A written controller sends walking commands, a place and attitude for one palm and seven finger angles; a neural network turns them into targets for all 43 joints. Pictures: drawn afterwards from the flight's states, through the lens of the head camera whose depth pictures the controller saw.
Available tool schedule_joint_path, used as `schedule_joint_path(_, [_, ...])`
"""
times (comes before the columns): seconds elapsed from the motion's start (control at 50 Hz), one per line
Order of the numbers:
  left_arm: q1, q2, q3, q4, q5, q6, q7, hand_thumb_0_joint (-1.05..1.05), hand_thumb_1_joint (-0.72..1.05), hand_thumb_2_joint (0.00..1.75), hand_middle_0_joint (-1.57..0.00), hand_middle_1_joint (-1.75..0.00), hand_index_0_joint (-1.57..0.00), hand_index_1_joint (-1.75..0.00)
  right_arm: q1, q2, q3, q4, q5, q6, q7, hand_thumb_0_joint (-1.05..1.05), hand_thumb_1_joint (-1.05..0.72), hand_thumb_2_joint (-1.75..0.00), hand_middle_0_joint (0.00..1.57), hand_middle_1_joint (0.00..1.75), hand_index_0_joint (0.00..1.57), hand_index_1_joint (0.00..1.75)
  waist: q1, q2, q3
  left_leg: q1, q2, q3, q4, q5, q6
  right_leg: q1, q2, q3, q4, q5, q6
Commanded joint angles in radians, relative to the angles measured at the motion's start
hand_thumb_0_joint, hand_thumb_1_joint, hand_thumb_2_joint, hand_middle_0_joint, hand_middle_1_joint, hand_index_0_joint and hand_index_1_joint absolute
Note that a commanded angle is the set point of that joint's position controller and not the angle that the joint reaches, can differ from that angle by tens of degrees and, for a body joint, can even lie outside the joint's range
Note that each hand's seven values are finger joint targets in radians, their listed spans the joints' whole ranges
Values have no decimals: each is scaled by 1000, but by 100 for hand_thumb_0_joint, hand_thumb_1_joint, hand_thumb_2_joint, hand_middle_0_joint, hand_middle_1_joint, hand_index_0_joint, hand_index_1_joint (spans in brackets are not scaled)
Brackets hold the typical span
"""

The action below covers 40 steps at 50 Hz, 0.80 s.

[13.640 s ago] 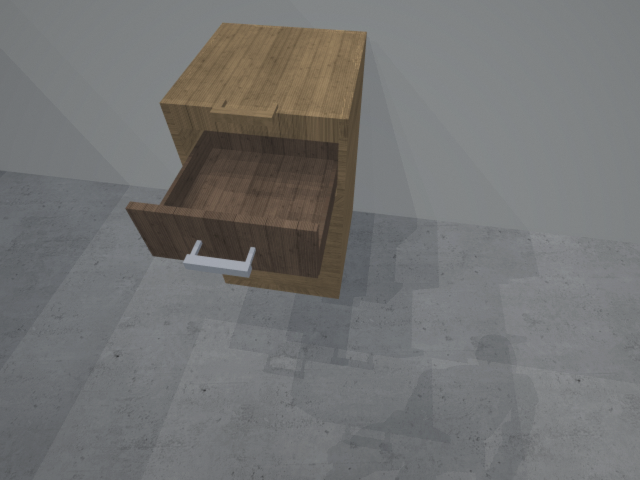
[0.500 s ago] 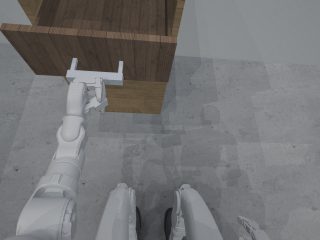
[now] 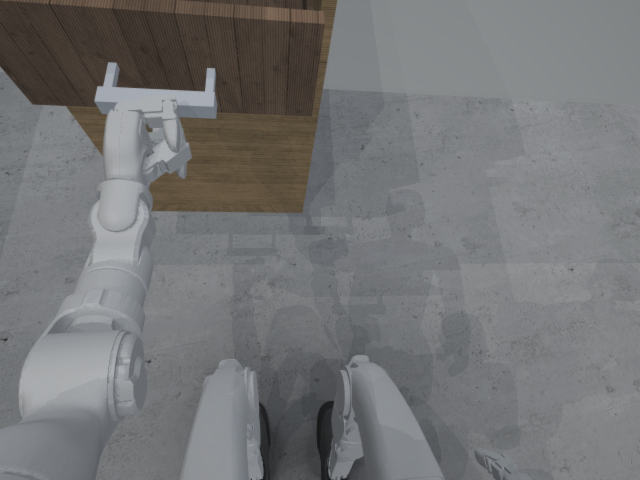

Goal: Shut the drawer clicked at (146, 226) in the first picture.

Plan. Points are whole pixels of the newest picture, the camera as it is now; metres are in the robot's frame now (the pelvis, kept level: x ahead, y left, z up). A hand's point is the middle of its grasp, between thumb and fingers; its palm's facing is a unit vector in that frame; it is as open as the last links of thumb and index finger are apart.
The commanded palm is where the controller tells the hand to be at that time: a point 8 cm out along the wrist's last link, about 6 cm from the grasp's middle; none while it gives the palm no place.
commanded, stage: push the drawer shut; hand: left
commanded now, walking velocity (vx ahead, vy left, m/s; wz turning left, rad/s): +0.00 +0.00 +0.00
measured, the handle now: (160, 88) +0.58 +0.17 +0.03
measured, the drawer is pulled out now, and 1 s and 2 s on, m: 0.09 0.00 0.00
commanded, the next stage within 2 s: pull the fist back off the drawer in 1.06 s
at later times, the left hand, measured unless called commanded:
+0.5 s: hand (182, 99) +0.57 +0.15 +0.02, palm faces -0.02 -1.00 -0.05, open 3.1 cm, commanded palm +0.57 +0.16 +0.03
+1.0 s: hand (171, 80) +0.60 +0.16 +0.02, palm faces -0.02 -1.00 -0.05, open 3.1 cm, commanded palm +0.63 +0.14 +0.03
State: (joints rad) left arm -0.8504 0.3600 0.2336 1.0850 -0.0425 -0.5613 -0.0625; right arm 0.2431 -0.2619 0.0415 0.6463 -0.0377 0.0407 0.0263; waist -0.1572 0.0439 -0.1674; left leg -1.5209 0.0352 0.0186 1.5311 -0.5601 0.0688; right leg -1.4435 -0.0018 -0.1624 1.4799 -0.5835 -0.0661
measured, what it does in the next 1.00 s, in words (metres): stands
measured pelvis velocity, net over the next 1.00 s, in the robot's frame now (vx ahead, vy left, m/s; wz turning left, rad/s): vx -0.01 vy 0.01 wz -0.06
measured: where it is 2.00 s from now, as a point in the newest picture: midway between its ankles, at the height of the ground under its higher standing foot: (295, 468)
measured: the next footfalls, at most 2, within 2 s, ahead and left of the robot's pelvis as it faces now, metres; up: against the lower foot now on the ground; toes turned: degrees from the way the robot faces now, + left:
none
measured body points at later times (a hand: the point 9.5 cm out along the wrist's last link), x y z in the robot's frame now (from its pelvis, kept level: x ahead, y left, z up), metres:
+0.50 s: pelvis +0.00 +0.00 -0.01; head +0.21 +0.04 +0.39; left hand +0.57 +0.20 +0.02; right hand +0.00 -0.26 -0.12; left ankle +0.06 +0.08 -0.56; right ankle +0.05 -0.09 -0.56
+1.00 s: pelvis -0.01 +0.01 -0.03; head +0.22 +0.07 +0.36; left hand +0.60 +0.22 +0.02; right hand -0.03 -0.24 -0.11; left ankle +0.06 +0.08 -0.56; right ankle +0.05 -0.09 -0.56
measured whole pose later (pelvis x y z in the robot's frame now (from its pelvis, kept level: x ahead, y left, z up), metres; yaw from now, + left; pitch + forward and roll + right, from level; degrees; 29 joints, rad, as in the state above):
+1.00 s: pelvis -0.01 +0.01 -0.03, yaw -4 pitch +37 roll -10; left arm -1.28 0.65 0.31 1.25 0.07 -0.36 -0.11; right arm 0.34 -0.25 0.11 0.63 -0.07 0.05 0.04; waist -0.30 0.04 -0.12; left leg -1.72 0.05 -0.02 1.62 -0.55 0.09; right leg -1.61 0.02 -0.20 1.52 -0.55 -0.05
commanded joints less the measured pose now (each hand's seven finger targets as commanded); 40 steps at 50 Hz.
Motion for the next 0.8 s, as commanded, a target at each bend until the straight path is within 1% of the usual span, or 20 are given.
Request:
schedule_joint_path(0.0, [-610,213,43,-231,-6,-58,6,0,90,90,-140,-160,-140,-160,170,-186,-58,-44,-4,-9,-19,0,-90,-90,20,30,20,30,-94,123,-593,480,-12,-146,-157,196,-25,188,38,154,-219,137,36])
schedule_joint_path(0.02, [-604,227,56,-207,-4,-50,4,0,90,90,-140,-160,-140,-160,172,-185,-56,-45,-3,-6,-18,0,-90,-90,20,30,20,30,-90,128,-584,459,-13,-141,-157,183,-25,198,39,158,-224,127,36])
schedule_joint_path(0.1, [-660,265,69,-183,-2,-35,-8,0,90,90,-140,-160,-140,-160,185,-189,-48,-45,-5,-3,-20,0,-90,-90,20,30,20,30,-108,147,-570,430,-10,-139,-142,185,-21,187,41,161,-219,125,36])
schedule_joint_path(0.14, [-667,294,95,-176,-3,-30,-12,0,90,90,-140,-160,-140,-160,196,-188,-45,-48,-5,-2,-18,0,-90,-90,20,30,20,30,-99,166,-587,435,-7,-140,-138,206,-21,191,43,160,-212,138,33])
schedule_joint_path(0.16, [-673,287,88,-164,-2,-23,-16,0,90,90,-140,-160,-140,-160,202,-191,-45,-48,-7,-1,-17,0,-90,-90,20,30,20,30,-111,153,-599,429,-7,-141,-133,207,-19,193,45,161,-214,140,36])
schedule_joint_path(0.22, [-706,332,117,-174,-5,-12,-23,0,90,90,-140,-160,-140,-160,216,-192,-42,-49,-9,1,-16,0,-90,-90,20,30,20,30,-115,157,-611,405,-5,-134,-119,225,-16,218,46,172,-217,153,37])
schedule_joint_path(0.3, [-711,377,148,-141,1,8,-35,0,90,90,-140,-160,-140,-160,232,-199,-37,-47,-10,8,-14,0,-90,-90,20,30,20,30,-115,174,-602,406,1,-141,-118,228,-17,196,49,161,-210,152,36])
schedule_joint_path(0.34, [-742,360,133,-136,0,15,-39,0,90,90,-140,-160,-140,-160,244,-195,-36,-46,-12,6,-14,0,-90,-90,20,30,20,30,-131,178,-593,417,4,-148,-118,243,-14,175,51,152,-204,165,38])
schedule_joint_path(0.4, [-766,414,165,-130,12,29,-36,0,90,90,-140,-160,-140,-160,258,-207,-33,-43,-15,11,-13,0,-90,-90,20,30,20,30,-131,188,-608,422,7,-157,-113,250,-16,158,52,142,-191,168,37])
schedule_joint_path(0.44, [-798,412,156,-130,19,33,-36,0,90,90,-140,-160,-140,-160,268,-204,-31,-40,-16,10,-12,0,-90,-90,20,30,20,30,-140,206,-611,437,9,-166,-112,256,-16,132,53,133,-183,168,37])
schedule_joint_path(0.46, [-805,387,136,-124,21,40,-38,0,90,90,-140,-160,-140,-160,271,-206,-32,-40,-18,10,-9,0,-90,-90,20,30,20,30,-150,220,-604,447,10,-169,-112,254,-17,115,53,131,-186,167,37])
schedule_joint_path(0.52, [-830,424,158,-133,32,50,-33,0,90,90,-140,-160,-140,-160,287,-210,-31,-37,-23,14,-8,0,-90,-90,20,30,20,30,-149,236,-629,468,14,-176,-106,282,-20,109,55,126,-178,183,35])
schedule_joint_path(0.56, [-853,431,160,-123,35,58,-32,0,90,90,-140,-160,-140,-160,295,-215,-28,-31,-25,15,-5,0,-90,-90,20,30,20,30,-161,250,-618,487,18,-190,-106,290,-21,71,55,114,-169,186,35])
schedule_joint_path(0.6, [-858,449,167,-112,42,70,-32,0,90,90,-140,-160,-140,-160,299,-213,-24,-34,-25,18,-5,0,-90,-90,20,30,20,30,-156,258,-612,470,16,-185,-105,286,-22,82,56,116,-171,182,33])
schedule_joint_path(0.62, [-879,457,169,-124,45,72,-30,0,90,90,-140,-160,-140,-160,304,-217,-25,-32,-27,19,-5,0,-90,-90,20,30,20,30,-164,257,-629,487,21,-196,-103,292,-22,67,57,110,-163,185,34])
schedule_joint_path(0.64, [-894,437,150,-119,51,76,-32,0,90,90,-140,-160,-140,-160,304,-211,-23,-34,-28,17,-3,0,-90,-90,20,30,20,30,-170,282,-622,494,20,-199,-102,295,-22,43,55,108,-158,184,33])
schedule_joint_path(0.66, [-907,451,158,-105,55,83,-29,0,90,90,-140,-160,-140,-160,312,-220,-23,-26,-29,19,-3,0,-90,-90,20,30,20,30,-178,261,-613,497,25,-214,-106,275,-24,27,57,101,-155,175,35])
schedule_joint_path(0.72, [-941,468,155,-77,70,103,-21,0,90,90,-140,-160,-140,-160,320,-222,-17,-26,-31,20,-4,0,-90,-90,20,30,20,30,-193,268,-578,462,24,-215,-101,240,-21,5,56,100,-153,155,35])
schedule_joint_path(0.76, [-981,487,156,-107,81,101,-19,0,90,90,-140,-160,-140,-160,327,-225,-16,-28,-33,18,-3,0,-90,-90,20,30,20,30,-193,316,-615,512,29,-235,-107,257,-26,-20,55,94,-143,164,33])
schedule_joint_path(0.78, [-997,481,157,-111,79,102,-18,0,90,90,-140,-160,-140,-160,330,-224,-18,-25,-34,18,-4,0,-90,-90,20,30,20,30,-199,307,-626,517,29,-239,-104,256,-27,-25,55,92,-140,167,34])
